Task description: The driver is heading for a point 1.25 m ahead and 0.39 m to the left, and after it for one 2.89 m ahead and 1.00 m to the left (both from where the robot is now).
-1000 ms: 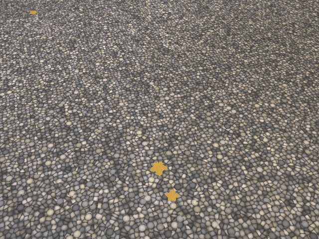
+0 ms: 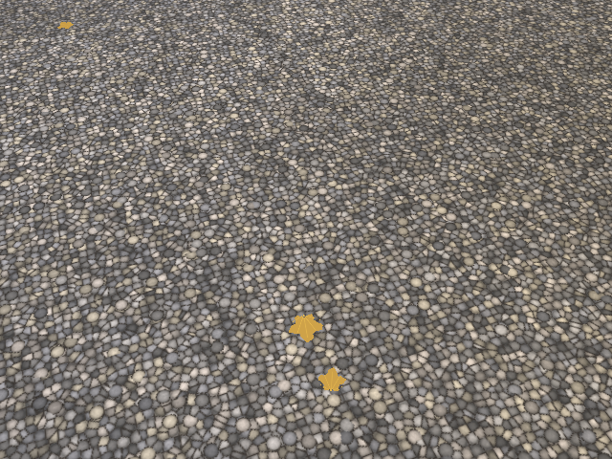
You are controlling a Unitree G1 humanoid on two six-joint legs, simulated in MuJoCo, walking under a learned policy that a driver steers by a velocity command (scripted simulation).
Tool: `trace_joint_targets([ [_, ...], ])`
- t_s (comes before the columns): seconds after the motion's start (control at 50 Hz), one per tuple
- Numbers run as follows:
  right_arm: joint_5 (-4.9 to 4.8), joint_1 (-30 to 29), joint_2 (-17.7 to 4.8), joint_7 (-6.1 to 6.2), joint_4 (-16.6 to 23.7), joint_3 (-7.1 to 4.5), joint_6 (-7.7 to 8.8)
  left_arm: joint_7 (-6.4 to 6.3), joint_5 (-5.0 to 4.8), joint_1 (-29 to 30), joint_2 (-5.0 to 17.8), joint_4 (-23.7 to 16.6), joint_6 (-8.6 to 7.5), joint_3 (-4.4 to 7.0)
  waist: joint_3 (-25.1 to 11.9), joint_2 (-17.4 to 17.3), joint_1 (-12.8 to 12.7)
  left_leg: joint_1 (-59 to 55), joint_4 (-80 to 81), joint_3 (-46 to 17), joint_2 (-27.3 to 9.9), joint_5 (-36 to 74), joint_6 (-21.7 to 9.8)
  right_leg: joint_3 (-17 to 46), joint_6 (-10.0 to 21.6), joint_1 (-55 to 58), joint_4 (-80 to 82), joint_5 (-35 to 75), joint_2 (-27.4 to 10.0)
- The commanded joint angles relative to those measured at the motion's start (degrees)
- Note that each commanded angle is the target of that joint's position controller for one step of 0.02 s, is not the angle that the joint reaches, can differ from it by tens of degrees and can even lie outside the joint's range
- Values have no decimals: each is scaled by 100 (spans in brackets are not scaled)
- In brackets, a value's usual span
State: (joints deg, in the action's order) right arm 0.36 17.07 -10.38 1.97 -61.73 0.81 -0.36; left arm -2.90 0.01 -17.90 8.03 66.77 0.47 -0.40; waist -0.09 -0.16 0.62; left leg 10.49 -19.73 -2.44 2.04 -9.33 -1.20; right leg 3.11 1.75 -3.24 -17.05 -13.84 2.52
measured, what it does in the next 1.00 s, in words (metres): goes down: right foot 0.17 m lower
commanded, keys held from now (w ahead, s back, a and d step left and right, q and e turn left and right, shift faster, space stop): w+shift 0.82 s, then w+q+shift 0.18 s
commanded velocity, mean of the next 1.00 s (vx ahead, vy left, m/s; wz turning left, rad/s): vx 0.76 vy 0.00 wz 0.06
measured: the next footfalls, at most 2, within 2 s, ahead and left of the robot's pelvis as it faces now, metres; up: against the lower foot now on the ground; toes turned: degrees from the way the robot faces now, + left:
right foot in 0.80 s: +0.53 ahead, -0.07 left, -0.17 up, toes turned -4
left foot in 1.16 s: +0.95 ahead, +0.08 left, -0.17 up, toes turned +14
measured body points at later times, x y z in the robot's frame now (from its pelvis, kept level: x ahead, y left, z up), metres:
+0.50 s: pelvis +0.15 +0.04 -0.02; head +0.16 +0.05 +0.43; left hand +0.32 +0.29 -0.13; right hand +0.07 -0.21 -0.15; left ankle +0.02 +0.10 -0.75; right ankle +0.26 -0.12 -0.68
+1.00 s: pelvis +0.60 +0.00 -0.20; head +0.64 +0.01 +0.25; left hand +0.50 +0.24 -0.34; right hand +0.74 -0.25 -0.33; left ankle +0.65 +0.14 -0.86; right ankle +0.49 -0.07 -0.92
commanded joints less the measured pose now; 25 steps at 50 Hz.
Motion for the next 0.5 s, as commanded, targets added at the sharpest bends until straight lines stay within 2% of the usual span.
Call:
trace_joint_targets([
  [0.02, 12, 443, -479, 1, 54, -72, 14, -5, 16, -584, 413, 13, -10, 59, 59, 70, -14, -341, 239, -450, -472, -137, -211, 340, 191, -454, 380, 83, -500],
  [0.04, 19, 461, -658, -15, 76, -156, -30, 19, 24, -625, 612, -53, 17, 147, 90, 149, -56, -156, -46, -273, -183, -1599, -317, 357, 333, -531, 269, -1500, -351],
  [0.06, 73, 315, -792, -63, 168, -219, -75, 70, 68, -635, 828, -162, 47, 232, 422, 246, -147, 416, -254, -273, -66, -2660, -391, 668, 508, -785, 379, -2843, -451],
  [0.08, 90, -143, -675, -111, 387, -207, -81, 99, 72, -606, 900, -272, 57, 278, 906, 469, -291, 1086, -656, -133, 45, -2590, -359, 1075, 660, -908, 575, -3285, -696],
  [0.1, 90, -563, -414, -154, 612, -152, -31, 95, 47, -661, 941, -316, 28, 324, 1082, 835, -409, 1525, -1275, 266, 163, -1639, -240, 1575, 817, -710, 950, -3130, -1120],
  [0.12, 143, -765, -421, -188, 746, -152, 33, 107, 57, -671, 1025, -342, -18, 398, 1154, 955, -465, 1768, -1865, 433, -46, -1010, -151, 1968, 997, -674, 1201, -2752, -1608],
  [0.14, 173, -762, -547, -221, 820, -192, 102, 132, 69, -618, 1036, -411, -85, 441, 1014, 731, -411, 1879, -2163, 318, -245, -913, -114, 2026, 1069, -624, 1241, -2357, -1754],
  [0.16, 181, -663, -588, -260, 872, -209, 169, 161, 66, -447, 1056, -502, -153, 473, 846, 607, -288, 1796, -2212, 279, -328, -919, -113, 1885, 1078, -602, 1143, -2065, -1737],
  [0.18, 170, -477, -580, -290, 899, -215, 229, 190, 56, -259, 1123, -589, -209, 509, 761, 671, -144, 1421, -2044, 310, -378, -1020, -159, 1681, 1083, -846, 982, -1892, -1674],
  [0.2, 114, -273, -593, -292, 885, -243, 281, 208, -1, 9, 1128, -687, -268, 523, 776, 649, 21, 818, -1725, 460, -295, -1106, -191, 1401, 1032, -1290, 824, -1722, -1465],
  [0.22, 91, 162, -514, -292, 774, -250, 305, 215, -42, 264, 1111, -772, -296, 533, 772, 591, 296, -81, -1286, 687, -139, -982, -217, 1083, 961, -1888, 568, -1685, -1238],
  [0.24, 83, 813, -460, -291, 563, -283, 317, 211, -36, 518, 1116, -905, -305, 557, 761, 366, 610, -1050, -978, 871, 64, -851, -192, 889, 939, -2582, 123, -1544, -1031],
  [0.26, 109, 2020, -663, -253, 188, -421, 352, 201, 131, 900, 1062, -1049, -404, 542, 419, -126, 1213, -2392, -1299, 1016, 266, -635, -95, 431, 895, -3348, -1203, -544, -538],
  [0.28, 247, 2799, -1108, -216, 63, -525, 428, 241, 132, 1066, 670, -1262, -522, 447, 96, -1524, 1475, -2883, -172, -1016, -1054, -1899, -370, -374, 674, -4061, -3753, -664, 129],
  [0.3, 186, 2497, -1302, -214, 148, -564, 469, 298, 120, 856, 493, -1470, -588, 405, 268, -1964, 851, -2262, 694, -3539, -2138, -1941, -944, 53, 666, -4838, -4837, -1173, 263],
  [0.32, 155, 1612, -1099, -232, 486, -523, 512, 329, 168, 953, 733, -1468, -565, 418, 698, -636, 392, -1639, 729, -3180, -2320, -2013, -1197, 309, 629, -4949, -5251, -500, -383],
  [0.34, 110, 1021, -1033, -271, 779, -521, 547, 411, 194, 1009, 872, -1467, -539, 448, 636, 96, 221, -1189, 799, -2817, -2155, -2128, -1297, 318, 541, -4679, -5044, -3, -640],
  [0.36, 83, 730, -1066, -267, 940, -521, 573, 471, 205, 994, 849, -1466, -497, 457, 655, 243, 59, -979, 980, -2475, -2016, -2048, -1295, 316, 407, -4548, -4775, 228, -800],
  [0.38, 47, 648, -990, -240, 986, -491, 618, 530, 274, 1076, 893, -1518, -418, 477, 714, 82, -15, -842, 1208, -2218, -1854, -2007, -1263, 246, 277, -4451, -4469, 335, -901],
  [0.4, 56, 682, -977, -201, 970, -482, 648, 546, 278, 1269, 918, -1583, -334, 488, 749, -32, 17, -761, 1321, -1873, -1646, -1669, -1176, 170, 135, -4362, -4252, 582, -911],
  [0.42, 61, 875, -1033, -175, 881, -525, 653, 577, 332, 1405, 894, -1632, -245, 468, 814, -131, 84, -732, 1329, -1545, -1494, -1166, -1199, -27, 31, -4354, -4231, 758, -853],
  [0.44, 38, 1069, -999, -163, 824, -517, 660, 588, 327, 1534, 886, -1703, -193, 465, 874, -105, 105, -783, 1347, -1269, -1387, -700, -1179, -116, -25, -4438, -4047, 942, -839],
  [0.46, 147, 1549, -1066, -183, 641, -545, 714, 608, 359, 1492, 919, -1634, -175, 495, 791, -246, 209, -1171, 1099, -1096, -1384, -210, -1261, -225, 37, -4706, -4354, 1261, -775],
  [0.48, 151, 1864, -795, -175, 395, -492, 809, 592, 350, 1652, 1017, -1689, -244, 550, 836, -101, 199, -1717, 856, -900, -1307, 138, -1104, 128, 69, -5179, -4081, 1543, -893],
  [0.5, 144, 1839, -788, -202, 442, -465, 895, 587, 259, 1879, 1002, -1801, -334, 552, 870, -171, 267, -1639, 949, -590, -1046, 43, -1018, -153, 109, -5119, -3441, 1783, -753],
])
Over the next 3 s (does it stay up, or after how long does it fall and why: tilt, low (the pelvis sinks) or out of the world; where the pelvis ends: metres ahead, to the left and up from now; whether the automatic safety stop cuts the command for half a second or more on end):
stays up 2.13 0.97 -0.20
